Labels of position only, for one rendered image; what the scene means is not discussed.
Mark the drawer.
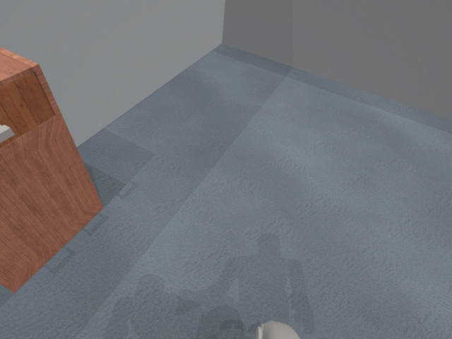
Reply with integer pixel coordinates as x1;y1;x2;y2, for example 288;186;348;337
0;73;54;148

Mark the right robot thigh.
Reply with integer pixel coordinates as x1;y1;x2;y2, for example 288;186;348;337
256;321;300;339

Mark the cabinet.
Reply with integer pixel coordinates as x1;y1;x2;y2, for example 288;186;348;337
0;47;104;293

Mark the handle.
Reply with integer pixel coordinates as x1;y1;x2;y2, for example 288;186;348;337
0;125;15;143

